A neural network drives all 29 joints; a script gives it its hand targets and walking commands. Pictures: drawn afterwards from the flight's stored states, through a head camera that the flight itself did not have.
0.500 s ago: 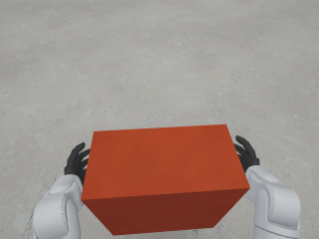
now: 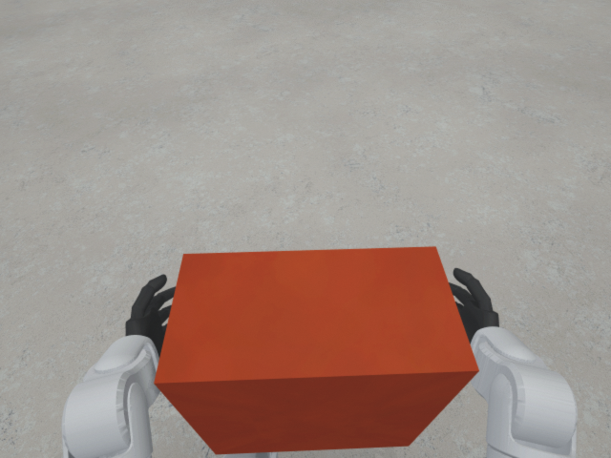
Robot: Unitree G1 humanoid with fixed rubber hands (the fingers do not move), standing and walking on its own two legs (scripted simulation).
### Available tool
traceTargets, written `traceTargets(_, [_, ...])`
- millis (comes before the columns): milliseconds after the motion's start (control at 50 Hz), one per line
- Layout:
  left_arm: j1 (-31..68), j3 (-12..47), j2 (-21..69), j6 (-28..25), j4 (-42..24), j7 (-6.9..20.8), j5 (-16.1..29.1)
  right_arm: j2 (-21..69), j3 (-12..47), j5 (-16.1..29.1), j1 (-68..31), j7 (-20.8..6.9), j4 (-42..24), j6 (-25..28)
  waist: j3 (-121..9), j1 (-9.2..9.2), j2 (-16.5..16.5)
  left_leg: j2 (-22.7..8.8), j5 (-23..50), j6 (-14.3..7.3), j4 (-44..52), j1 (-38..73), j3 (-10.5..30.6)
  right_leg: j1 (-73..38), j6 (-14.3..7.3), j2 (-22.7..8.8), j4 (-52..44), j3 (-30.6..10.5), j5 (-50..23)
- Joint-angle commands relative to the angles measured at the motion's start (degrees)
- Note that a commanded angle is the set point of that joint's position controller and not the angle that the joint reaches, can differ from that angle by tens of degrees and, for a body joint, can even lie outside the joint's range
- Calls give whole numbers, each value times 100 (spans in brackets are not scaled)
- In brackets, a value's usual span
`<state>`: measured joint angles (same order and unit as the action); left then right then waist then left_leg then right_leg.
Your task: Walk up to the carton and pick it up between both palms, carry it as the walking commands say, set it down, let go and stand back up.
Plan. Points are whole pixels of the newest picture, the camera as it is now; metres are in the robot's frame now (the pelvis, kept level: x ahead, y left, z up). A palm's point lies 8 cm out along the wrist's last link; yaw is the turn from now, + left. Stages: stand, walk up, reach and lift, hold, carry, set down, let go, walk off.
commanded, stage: carry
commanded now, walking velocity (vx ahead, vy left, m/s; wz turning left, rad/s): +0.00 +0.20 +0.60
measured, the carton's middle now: (312, 363) +0.24 -0.01 +0.00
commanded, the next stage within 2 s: none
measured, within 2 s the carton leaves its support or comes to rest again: neither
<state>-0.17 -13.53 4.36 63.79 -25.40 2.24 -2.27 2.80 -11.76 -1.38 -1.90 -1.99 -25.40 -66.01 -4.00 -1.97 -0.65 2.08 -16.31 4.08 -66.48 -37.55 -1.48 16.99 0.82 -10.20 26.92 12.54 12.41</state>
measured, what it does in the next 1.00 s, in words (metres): steps to the left, turning left: left foot, then right foot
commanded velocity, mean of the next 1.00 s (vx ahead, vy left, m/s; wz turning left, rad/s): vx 0.00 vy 0.20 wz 0.60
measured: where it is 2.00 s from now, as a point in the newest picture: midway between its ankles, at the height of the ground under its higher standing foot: outside the picture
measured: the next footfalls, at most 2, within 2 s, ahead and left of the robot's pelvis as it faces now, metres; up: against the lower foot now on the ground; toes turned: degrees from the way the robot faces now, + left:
left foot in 0.20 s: +0.07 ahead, +0.26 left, +0.00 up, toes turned +13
right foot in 0.56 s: +0.04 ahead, +0.14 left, +0.00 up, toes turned +9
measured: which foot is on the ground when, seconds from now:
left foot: up 0.00-0.18, down 0.20-0.56, up 0.58-0.90, down 0.92-1.00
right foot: down 0.00-0.20, up 0.22-0.54, down 0.56-0.92, up 0.94-1.00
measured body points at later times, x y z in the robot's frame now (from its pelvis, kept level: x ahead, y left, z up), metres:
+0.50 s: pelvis -0.03 +0.19 -0.02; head +0.00 +0.19 +0.43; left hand +0.16 +0.44 +0.04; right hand +0.26 +0.08 +0.04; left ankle +0.03 +0.25 -0.75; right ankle +0.00 +0.10 -0.72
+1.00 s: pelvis -0.11 +0.34 -0.03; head -0.11 +0.36 +0.42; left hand -0.03 +0.66 +0.02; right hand +0.20 +0.36 +0.03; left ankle -0.13 +0.48 -0.75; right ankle -0.04 +0.17 -0.70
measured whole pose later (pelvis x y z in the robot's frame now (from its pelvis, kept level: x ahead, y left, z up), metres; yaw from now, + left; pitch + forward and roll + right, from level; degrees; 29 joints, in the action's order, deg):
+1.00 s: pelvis -0.11 +0.34 -0.03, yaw +36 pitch +4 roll +1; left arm 0.8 -15.4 2.1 64.5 -24.7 2.5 -1.8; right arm 7.4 -12.5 -3.6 -3.5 -2.3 -22.0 -63.7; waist -2.4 -0.3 2.4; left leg -0.4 -13.6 -0.8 -39.0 -28.7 -3.0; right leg 29.1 7.7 -16.0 60.8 5.9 33.7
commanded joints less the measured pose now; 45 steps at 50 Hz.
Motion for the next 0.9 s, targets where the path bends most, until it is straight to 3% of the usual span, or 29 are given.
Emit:
traceTargets(0, [2273, 4229, 3581, 244, -716, 1073, 1707, 4126, 4541, 1712, -2440, -897, -489, -59, -680, 119, 1024, -292, -95, 74, 580, -128, -320, -791, -346, -1142, -428, -149, -1768])
traceTargets(40, [2276, 4176, 3591, 292, -690, 1100, 1681, 4177, 4508, 1705, -2448, -889, -463, -100, -860, 134, 1393, -236, -385, 0, 1464, 453, -574, -762, -253, -1287, -287, 14, -2519])
traceTargets(100, [2310, 4201, 3653, 281, -743, 1090, 1701, 4253, 4469, 1715, -2544, -903, -474, -118, -1090, 179, 2076, -219, -354, -78, 2366, 976, -723, -850, -15, -1515, -162, 70, -2226])
traceTargets(140, [2288, 4285, 3692, 257, -712, 1056, 1719, 4243, 4379, 1681, -2525, -913, -371, -119, -1184, 216, 2237, -124, -271, -182, 3259, 1252, -803, -936, 140, -1604, 184, 52, -2046])
traceTargets(160, [2240, 4335, 3715, 251, -689, 1038, 1719, 4228, 4311, 1646, -2317, -920, -247, -113, -1274, 142, 1790, -10, 99, -233, 3983, 1766, -715, -741, 285, -1454, 840, 168, -1807])
traceTargets(180, [2153, 4371, 3702, 239, -645, 1034, 1694, 4218, 4229, 1624, -2101, -935, -127, -93, -1275, 39, 628, -176, 594, -249, 4480, 2433, -259, -39, 431, -1113, 1872, 215, -634])
traceTargets(200, [2174, 4386, 3799, 223, -590, 1057, 1702, 4147, 4091, 1570, -1961, -945, -76, -36, -1192, 74, -1351, -1462, 2309, -585, 4371, 2876, 1702, 1441, 648, -295, 3044, 222, 2239])
traceTargets(220, [2474, 4461, 3836, 169, -663, 1087, 1779, 4209, 4150, 1634, -2139, -941, -297, 91, -1256, -5, -2161, -2045, 3275, -1224, 4330, 3168, 2519, 2508, 681, 170, 3920, -197, 3230])
traceTargets(240, [2531, 4473, 3970, 115, -290, 1114, 1808, 4297, 4081, 1514, -2015, -914, -192, 106, -1368, 24, -1571, -1759, 5021, -1375, 3638, 3451, 1892, 2639, 600, 105, 4634, -638, 2983])
traceTargets(260, [2429, 4686, 4156, 60, -546, 1139, 1897, 4325, 4165, 1437, -1732, -903, -329, 175, -1855, -10, -1740, -1820, 4311, -1586, 3747, 3533, 1818, 2771, 582, 150, 4811, -751, 2794])
traceTargets(280, [2801, 4845, 4304, -10, -709, 1161, 2103, 4424, 4212, 1416, -1896, -897, -563, 250, -1957, 37, -1376, -1515, 3540, -1513, 3793, 3349, 1612, 2565, 596, 60, 4750, -891, 2248])
traceTargets(300, [3086, 4996, 4409, -61, -911, 1156, 2253, 4566, 4232, 1421, -2151, -902, -796, 308, -2065, 112, -1237, -1232, 3035, -1436, 3737, 3217, 1275, 2346, 558, 88, 4505, -909, 1786])
traceTargets(320, [3126, 5033, 4409, -101, -1089, 1141, 2299, 4611, 4292, 1455, -2172, -907, -949, 350, -2082, 136, -1163, -1178, 2691, -1461, 3805, 3044, 1226, 2135, 516, 159, 4311, -851, 1589])
traceTargets(360, [2900, 5029, 4248, -148, -1211, 1086, 2271, 4468, 4392, 1475, -2086, -883, -1186, 390, -1990, 154, -920, -1188, 1984, -1529, 4120, 2810, 1509, 1827, 407, 305, 3774, -774, 1517])
traceTargets(440, [2215, 4857, 3757, -74, -969, 1011, 1986, 3982, 4519, 1505, -1781, -834, -1176, 280, -1812, 135, -825, -1291, 2203, -1465, 4631, 2669, 2084, 1261, 151, 588, 2663, -775, 1478])
traceTargets(480, [2092, 4715, 3649, -36, -831, 1023, 1861, 3863, 4562, 1536, -2045, -858, -1270, 207, -1725, 177, -820, -1026, 2192, -987, 4952, 2168, 1883, 365, -28, 806, 1676, -633, 1314])
traceTargets(520, [2163, 4556, 3552, 4, -780, 1042, 1760, 3820, 4601, 1576, -2380, -887, -1276, 125, -1671, 237, -851, -417, 1689, -23, 5318, 1149, 1177, -1451, -182, 878, -257, -224, 1002])
traceTargets(540, [2144, 4448, 3523, 22, -785, 1047, 1704, 3804, 4620, 1636, -2533, -900, -1260, 81, -1785, 372, -72, 128, 734, 529, 4592, 339, 682, -2729, -438, 29, -1394, -871, 561])
traceTargets(560, [2346, 4420, 3635, 21, -540, 1045, 1689, 3713, 4606, 1612, -2283, -928, -952, -28, -1867, 396, 2884, 605, -1509, 343, 839, -462, 122, -2296, -1479, -2796, -1465, -3722, 115])
traceTargets(580, [1747, 4234, 3737, 50, -128, 1078, 1542, 3545, 4600, 1478, -2293, -981, -860, 12, -962, 209, 1852, -247, -937, -57, 28, -999, 619, -1334, -1397, -2922, -1757, -3178, -651])
traceTargets(600, [1840, 4236, 3760, 36, -266, 1063, 1626, 3740, 4586, 1577, -2431, -987, -777, 30, -944, 170, 937, -358, -589, -103, -381, -673, 750, -1065, -1103, -2370, -1519, -2398, -845])
traceTargets(620, [2120, 4315, 3665, 64, -505, 1044, 1676, 3918, 4561, 1673, -2445, -983, -531, 10, -829, 126, 401, -337, -211, -70, -779, -629, 537, -959, -765, -1858, -1221, -1524, -1037])
traceTargets(640, [2351, 4350, 3572, 108, -760, 1032, 1674, 4068, 4565, 1784, -2452, -982, -464, -21, -797, 95, 480, -328, -7, -36, -856, -693, 396, -1055, -522, -1505, -902, -1009, -1019])
traceTargets(660, [2477, 4358, 3585, 157, -832, 1041, 1663, 4128, 4594, 1792, -2627, -973, -585, -21, -687, 74, 643, -307, 56, 7, -535, -668, 91, -928, -438, -1285, -721, -650, -849])
traceTargets(700, [2318, 4218, 3579, 248, -717, 1076, 1673, 4095, 4529, 1745, -2533, -917, -550, -77, -689, 129, 956, -271, -46, 79, 346, -373, -245, -999, -363, -1148, -492, -274, -1644])
traceTargets(740, [2280, 4167, 3588, 300, -697, 1103, 1665, 4130, 4485, 1716, -2530, -892, -555, -116, -859, 153, 1347, -256, -310, 45, 1198, 150, -477, -963, -309, -1275, -301, -70, -2653])
traceTargets(820, [2322, 4228, 3688, 299, -761, 1098, 1702, 4201, 4417, 1674, -2565, -892, -545, -140, -1137, 189, 2124, -245, -180, -81, 2515, 986, -714, -945, 22, -1523, -164, 90, -2345])
traceTargets(860, [2296, 4328, 3721, 275, -737, 1065, 1720, 4174, 4338, 1637, -2498, -900, -449, -144, -1209, 208, 2185, -156, -100, -191, 3410, 1306, -801, -1012, 172, -1613, 200, 53, -2058])
traceTargets(880, [2245, 4380, 3739, 270, -723, 1045, 1720, 4151, 4283, 1611, -2277, -907, -327, -145, -1295, 132, 1661, -50, 239, -242, 4091, 1876, -669, -773, 317, -1418, 929, 184, -1680])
